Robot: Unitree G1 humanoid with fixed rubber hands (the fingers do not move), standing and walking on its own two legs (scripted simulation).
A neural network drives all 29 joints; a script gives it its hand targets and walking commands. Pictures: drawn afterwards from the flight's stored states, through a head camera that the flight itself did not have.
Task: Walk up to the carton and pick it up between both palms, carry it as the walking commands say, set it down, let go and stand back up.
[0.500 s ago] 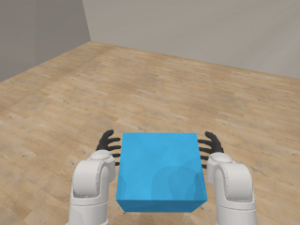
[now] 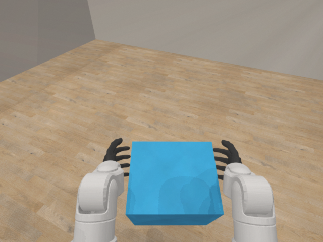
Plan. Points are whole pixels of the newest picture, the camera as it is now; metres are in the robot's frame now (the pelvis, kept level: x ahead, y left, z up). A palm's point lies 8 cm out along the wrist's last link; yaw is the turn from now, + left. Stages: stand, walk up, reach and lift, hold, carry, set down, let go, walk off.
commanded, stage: carry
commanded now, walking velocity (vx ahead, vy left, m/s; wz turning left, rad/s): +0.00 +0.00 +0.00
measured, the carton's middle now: (171, 185) +0.28 +0.00 +0.03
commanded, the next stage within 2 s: none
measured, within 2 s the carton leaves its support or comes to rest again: neither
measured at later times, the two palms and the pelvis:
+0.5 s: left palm out of the picture +0.12 +0.13 +0.07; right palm out of the picture +0.12 -0.14 +0.06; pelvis -0.16 +0.00 -0.02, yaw -2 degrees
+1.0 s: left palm out of the picture +0.01 +0.14 +0.08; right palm out of the picture +0.01 -0.13 +0.08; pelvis -0.27 +0.01 +0.00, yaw +0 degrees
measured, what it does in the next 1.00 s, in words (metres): walks backwards: left foot, then right foot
